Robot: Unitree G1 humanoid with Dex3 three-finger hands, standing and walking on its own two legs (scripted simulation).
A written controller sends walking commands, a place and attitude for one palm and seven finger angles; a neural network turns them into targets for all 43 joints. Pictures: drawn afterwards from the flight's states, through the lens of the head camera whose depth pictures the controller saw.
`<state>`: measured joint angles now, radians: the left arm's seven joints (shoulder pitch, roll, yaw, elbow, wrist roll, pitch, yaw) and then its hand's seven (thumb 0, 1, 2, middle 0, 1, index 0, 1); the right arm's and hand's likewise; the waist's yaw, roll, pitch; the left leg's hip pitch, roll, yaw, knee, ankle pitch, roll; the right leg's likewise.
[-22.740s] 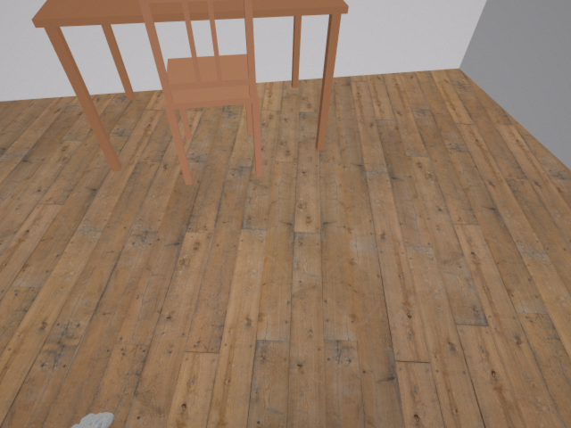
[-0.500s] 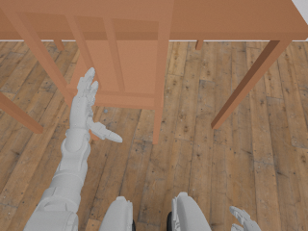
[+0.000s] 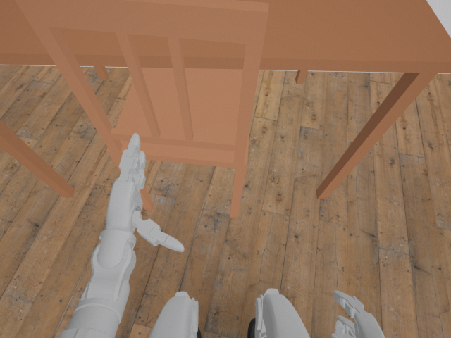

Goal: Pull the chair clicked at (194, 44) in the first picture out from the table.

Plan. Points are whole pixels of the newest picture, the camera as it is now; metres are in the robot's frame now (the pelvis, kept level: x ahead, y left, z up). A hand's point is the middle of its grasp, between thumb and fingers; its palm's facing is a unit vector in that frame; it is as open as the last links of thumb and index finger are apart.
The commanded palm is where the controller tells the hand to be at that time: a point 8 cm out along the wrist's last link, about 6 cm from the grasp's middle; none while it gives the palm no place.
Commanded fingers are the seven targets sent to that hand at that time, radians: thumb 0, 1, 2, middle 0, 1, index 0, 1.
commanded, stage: draw the fingers out of the gap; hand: left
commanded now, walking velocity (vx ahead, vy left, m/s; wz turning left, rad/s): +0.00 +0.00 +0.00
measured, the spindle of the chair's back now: (143, 93) +0.58 +0.18 +0.03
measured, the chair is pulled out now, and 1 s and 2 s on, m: -0.09 -0.09 -0.09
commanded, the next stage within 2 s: aim the fingers beside a spindle in 0.36 s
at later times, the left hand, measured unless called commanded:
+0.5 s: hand (159, 244) +0.27 +0.11 +0.01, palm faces -0.06 -1.00 -0.05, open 17.5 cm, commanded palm +0.25 +0.17 +0.02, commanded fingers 0.00 -0.55 0.21 -0.00 -0.01 -0.00 -0.01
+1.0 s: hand (155, 229) +0.29 +0.12 +0.02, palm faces -0.04 -1.00 -0.03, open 17.1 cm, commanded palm +0.27 +0.18 +0.02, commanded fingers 0.00 -0.50 0.30 -0.06 -0.08 -0.06 -0.08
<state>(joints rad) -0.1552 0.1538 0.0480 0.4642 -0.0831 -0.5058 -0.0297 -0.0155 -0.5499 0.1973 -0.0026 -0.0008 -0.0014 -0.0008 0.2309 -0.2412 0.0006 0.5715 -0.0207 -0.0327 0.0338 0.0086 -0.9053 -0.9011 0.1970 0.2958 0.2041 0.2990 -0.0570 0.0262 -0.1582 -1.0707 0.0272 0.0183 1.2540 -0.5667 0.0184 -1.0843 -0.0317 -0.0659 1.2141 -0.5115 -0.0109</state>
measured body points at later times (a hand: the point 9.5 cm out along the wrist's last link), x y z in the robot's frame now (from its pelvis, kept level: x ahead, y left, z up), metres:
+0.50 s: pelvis +0.00 -0.01 -0.01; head +0.10 +0.00 +0.43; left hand +0.27 +0.17 +0.02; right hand +0.19 -0.23 -0.10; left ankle +0.01 +0.11 -0.63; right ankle +0.03 -0.12 -0.63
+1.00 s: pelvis +0.00 -0.01 -0.01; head +0.10 -0.01 +0.43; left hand +0.29 +0.17 +0.02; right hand +0.17 -0.25 -0.11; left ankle +0.01 +0.11 -0.63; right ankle +0.03 -0.12 -0.63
